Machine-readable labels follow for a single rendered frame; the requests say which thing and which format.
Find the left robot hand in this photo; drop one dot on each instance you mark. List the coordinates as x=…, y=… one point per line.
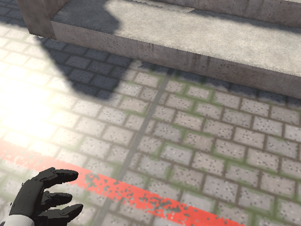
x=33, y=202

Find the left robot forearm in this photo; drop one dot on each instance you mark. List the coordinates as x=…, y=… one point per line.
x=17, y=220

